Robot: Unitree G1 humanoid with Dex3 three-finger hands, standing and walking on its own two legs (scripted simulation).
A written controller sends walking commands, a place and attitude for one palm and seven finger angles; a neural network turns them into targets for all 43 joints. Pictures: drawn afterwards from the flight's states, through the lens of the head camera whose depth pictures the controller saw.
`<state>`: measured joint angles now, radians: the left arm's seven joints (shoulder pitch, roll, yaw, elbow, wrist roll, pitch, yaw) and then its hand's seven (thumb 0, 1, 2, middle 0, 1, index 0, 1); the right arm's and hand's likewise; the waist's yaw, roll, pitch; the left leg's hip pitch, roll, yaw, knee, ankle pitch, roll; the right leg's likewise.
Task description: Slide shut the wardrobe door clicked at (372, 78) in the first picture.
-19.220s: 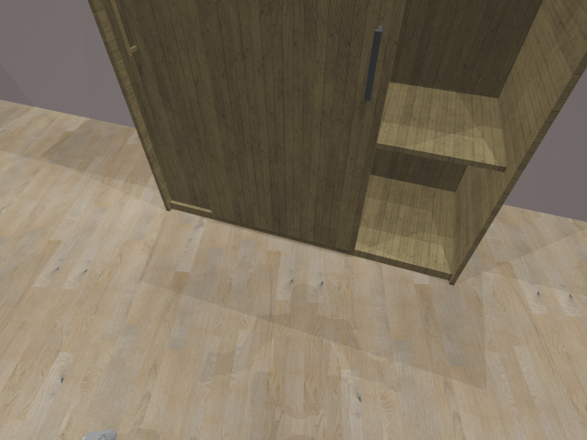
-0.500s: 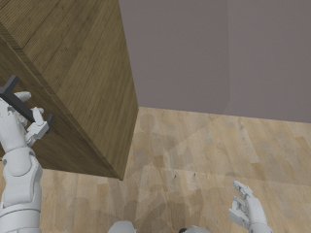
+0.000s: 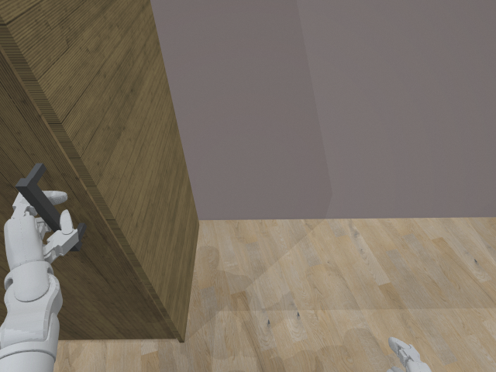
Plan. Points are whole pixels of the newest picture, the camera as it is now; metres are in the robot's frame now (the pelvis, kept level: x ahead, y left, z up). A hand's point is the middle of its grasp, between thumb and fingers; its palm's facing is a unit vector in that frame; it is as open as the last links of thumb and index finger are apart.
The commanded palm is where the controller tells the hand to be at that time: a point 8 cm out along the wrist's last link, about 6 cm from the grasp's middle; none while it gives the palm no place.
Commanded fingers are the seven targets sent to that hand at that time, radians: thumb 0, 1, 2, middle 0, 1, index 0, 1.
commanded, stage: stop walking and hold the door there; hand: left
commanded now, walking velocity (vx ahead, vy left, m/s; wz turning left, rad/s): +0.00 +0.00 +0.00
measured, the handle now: (58, 210) +0.34 +0.34 +0.08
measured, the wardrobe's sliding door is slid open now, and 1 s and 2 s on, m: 0.00 0.00 0.00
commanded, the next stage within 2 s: loosen the grip on the handle in 1.78 s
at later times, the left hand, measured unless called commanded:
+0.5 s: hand (68, 234) +0.30 +0.31 +0.08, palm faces +0.50 -0.81 -0.30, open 5.6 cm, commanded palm +0.26 +0.31 +0.08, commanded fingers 0.00 0.90 0.90 -0.45 -1.40 -0.45 -1.40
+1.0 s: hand (66, 237) +0.29 +0.31 +0.08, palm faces +0.32 -0.93 -0.18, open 5.6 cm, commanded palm +0.26 +0.32 +0.08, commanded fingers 0.00 0.90 0.90 -0.45 -1.40 -0.45 -1.40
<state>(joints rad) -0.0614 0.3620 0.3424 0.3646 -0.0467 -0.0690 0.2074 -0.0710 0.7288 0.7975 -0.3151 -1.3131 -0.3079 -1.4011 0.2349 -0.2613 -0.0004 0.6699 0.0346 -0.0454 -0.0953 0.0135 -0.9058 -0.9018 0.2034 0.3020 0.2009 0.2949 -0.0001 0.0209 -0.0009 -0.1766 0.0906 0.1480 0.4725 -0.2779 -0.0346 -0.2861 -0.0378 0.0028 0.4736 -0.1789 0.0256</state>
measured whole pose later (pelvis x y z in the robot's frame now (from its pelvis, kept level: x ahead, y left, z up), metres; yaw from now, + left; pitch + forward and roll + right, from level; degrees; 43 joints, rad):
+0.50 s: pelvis -0.01 +0.02 +0.00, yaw +0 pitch +0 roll +0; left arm -0.11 0.33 0.29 0.40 -0.04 -0.13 0.20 -0.07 0.72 0.81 -0.32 -1.34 -0.34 -1.40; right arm 0.20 -0.25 0.00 0.68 0.03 -0.03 -0.10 0.01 -0.91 -0.90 0.20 0.30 0.20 0.30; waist 0.02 0.04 0.01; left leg -0.21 0.06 0.16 0.48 -0.27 0.00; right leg -0.30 -0.07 0.01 0.45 -0.15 0.06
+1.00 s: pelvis -0.06 +0.10 -0.02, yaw +5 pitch -1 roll +2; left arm -0.28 0.22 0.10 0.24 -0.04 -0.08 0.16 -0.04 0.77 0.83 -0.36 -1.37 -0.30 -1.39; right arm 0.12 -0.26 0.01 0.66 0.02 0.03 -0.06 0.01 -0.91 -0.90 0.20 0.30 0.20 0.29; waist 0.01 -0.01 0.13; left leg -0.34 0.00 0.07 0.65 -0.27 -0.02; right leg -0.40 -0.23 -0.03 0.73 -0.30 0.09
